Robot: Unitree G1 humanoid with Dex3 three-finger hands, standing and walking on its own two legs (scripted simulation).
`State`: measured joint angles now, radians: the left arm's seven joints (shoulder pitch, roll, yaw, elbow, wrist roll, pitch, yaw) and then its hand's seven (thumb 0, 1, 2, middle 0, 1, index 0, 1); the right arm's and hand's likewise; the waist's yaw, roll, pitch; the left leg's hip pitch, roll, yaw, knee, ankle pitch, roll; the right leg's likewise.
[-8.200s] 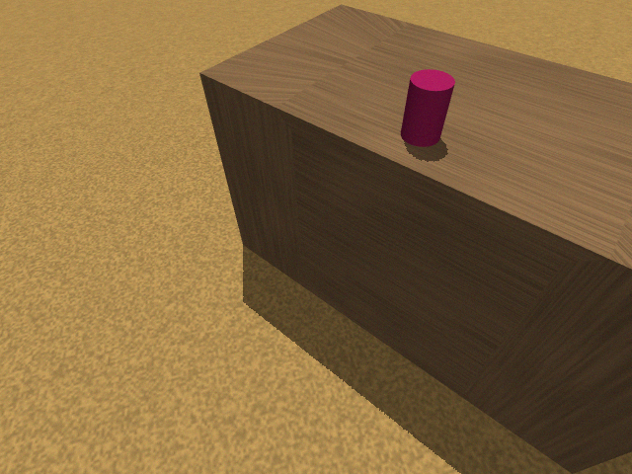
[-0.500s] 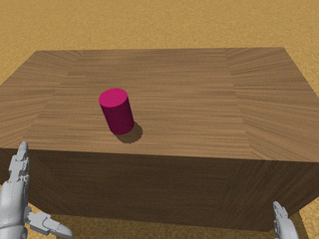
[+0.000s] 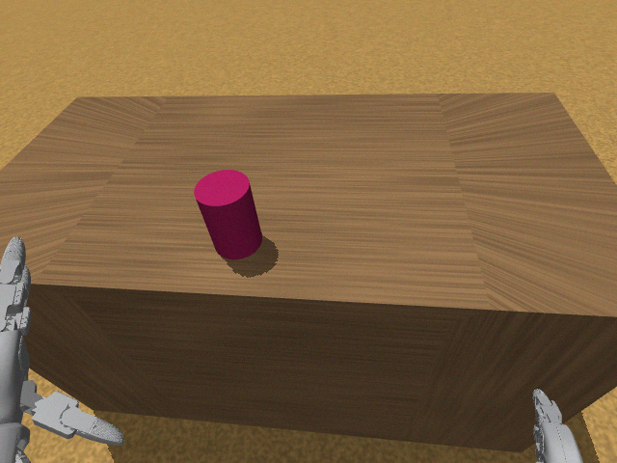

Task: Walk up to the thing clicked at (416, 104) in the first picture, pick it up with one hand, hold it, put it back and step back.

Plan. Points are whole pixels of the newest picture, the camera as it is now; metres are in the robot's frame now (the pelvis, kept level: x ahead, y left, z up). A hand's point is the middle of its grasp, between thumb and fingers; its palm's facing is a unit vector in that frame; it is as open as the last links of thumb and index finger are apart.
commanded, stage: rise first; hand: left
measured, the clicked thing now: (230, 216) +0.48 +0.18 +0.04
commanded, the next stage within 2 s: go down in 0.10 s
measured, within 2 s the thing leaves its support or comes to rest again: neither
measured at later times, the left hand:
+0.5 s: hand (60, 328) +0.21 +0.28 +0.15, palm faces +0.38 -0.84 -0.39, open 17.6 cm
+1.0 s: hand (56, 249) +0.30 +0.33 +0.16, palm faces +0.18 -0.97 -0.14, open 17.5 cm
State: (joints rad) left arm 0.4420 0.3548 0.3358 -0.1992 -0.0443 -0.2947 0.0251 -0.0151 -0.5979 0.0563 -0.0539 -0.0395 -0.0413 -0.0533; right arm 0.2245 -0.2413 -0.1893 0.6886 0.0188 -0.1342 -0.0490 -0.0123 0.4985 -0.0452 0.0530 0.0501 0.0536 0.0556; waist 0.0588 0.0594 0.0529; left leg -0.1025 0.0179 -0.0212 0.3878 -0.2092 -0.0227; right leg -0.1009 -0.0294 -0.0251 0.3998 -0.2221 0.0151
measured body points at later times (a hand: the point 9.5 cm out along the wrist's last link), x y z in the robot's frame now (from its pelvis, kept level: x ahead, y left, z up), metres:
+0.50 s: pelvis +0.00 +0.00 -0.01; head -0.01 -0.02 +0.44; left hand +0.18 +0.32 +0.17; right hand +0.17 -0.26 -0.10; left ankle +0.01 +0.14 -0.74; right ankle +0.00 -0.13 -0.74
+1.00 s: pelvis +0.00 +0.01 -0.01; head -0.02 +0.01 +0.44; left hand +0.29 +0.38 +0.17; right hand +0.15 -0.25 -0.09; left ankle +0.01 +0.14 -0.74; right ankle +0.00 -0.13 -0.74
